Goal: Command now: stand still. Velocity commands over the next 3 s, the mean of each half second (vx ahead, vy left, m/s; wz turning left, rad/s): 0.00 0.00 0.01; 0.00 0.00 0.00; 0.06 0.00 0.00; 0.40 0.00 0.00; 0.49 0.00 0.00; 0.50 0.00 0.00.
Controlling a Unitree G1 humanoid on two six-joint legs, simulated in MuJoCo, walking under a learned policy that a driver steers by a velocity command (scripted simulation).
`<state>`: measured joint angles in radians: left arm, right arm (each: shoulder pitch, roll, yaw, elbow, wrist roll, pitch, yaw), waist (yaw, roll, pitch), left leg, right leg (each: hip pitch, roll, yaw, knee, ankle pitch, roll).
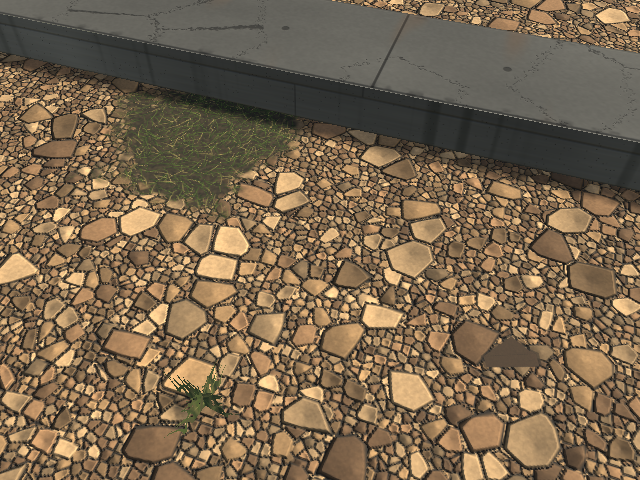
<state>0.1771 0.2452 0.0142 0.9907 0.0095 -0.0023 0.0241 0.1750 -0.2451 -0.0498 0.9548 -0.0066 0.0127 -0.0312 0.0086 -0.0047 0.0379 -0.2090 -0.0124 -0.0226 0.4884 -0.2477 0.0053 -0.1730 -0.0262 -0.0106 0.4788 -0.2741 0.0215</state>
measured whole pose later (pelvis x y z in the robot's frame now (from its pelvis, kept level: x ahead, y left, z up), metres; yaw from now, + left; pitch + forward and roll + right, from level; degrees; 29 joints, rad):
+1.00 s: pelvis +0.01 +0.00 +0.00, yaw -1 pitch -1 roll +0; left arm 0.29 0.20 0.00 1.08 0.00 -0.01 0.04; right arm 0.21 -0.20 -0.02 1.13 0.00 0.01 -0.04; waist 0.00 0.00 0.03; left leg -0.21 0.00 -0.02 0.48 -0.25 0.00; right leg -0.18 -0.02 0.00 0.48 -0.28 0.01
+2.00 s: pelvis +0.22 +0.01 -0.01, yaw +0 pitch +3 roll +0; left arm -0.04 0.22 0.02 0.77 -0.03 -0.10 -0.03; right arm 0.54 -0.17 0.00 1.10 0.02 -0.09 -0.03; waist -0.08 -0.02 0.01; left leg 0.20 -0.03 -0.04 0.12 -0.37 0.04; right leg -0.70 -0.03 -0.06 0.65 0.01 -0.05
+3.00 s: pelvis +0.77 +0.06 +0.01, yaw -1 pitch +2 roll +1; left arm 0.08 0.26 0.06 0.87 -0.01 -0.07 -0.01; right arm 0.39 -0.22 -0.05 0.98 0.01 -0.09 0.00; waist -0.06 -0.05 0.00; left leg -0.01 -0.06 0.06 0.19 -0.21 0.05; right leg -0.68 -0.12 0.03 0.67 0.07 -0.02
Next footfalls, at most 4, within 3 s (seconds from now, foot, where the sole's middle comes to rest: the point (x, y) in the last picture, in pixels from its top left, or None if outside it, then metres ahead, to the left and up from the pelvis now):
2.08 right None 0.47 -0.10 -0.78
2.62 left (269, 383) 0.74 0.15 -0.78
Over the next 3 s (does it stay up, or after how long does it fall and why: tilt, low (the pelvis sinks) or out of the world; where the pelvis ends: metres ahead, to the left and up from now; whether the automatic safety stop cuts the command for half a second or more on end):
stays up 0.77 0.06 0.01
